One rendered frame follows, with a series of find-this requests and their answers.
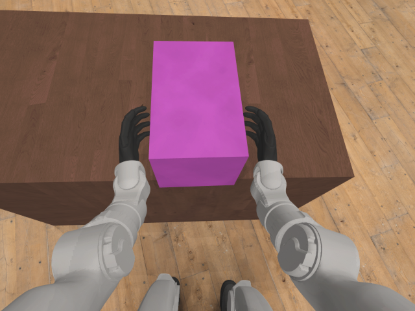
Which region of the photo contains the carton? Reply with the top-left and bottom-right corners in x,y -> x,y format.
148,41 -> 249,188

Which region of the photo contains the left robot hand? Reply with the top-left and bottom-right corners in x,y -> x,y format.
119,106 -> 150,163

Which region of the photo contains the pedestal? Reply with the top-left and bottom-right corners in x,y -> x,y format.
0,10 -> 355,225

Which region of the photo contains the robot left forearm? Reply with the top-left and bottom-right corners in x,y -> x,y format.
51,160 -> 150,276

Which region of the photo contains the left robot foot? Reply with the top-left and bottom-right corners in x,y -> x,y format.
172,277 -> 180,306

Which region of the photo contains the right robot hand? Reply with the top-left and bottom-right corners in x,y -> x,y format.
243,106 -> 277,161

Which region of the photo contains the right robot upper arm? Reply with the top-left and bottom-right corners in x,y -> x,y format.
278,222 -> 415,311

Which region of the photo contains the left robot upper arm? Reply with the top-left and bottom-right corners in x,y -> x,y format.
2,222 -> 135,311

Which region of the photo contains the robot right forearm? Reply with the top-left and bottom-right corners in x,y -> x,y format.
250,160 -> 324,253

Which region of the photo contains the robot right thigh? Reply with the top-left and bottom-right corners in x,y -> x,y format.
228,286 -> 273,311

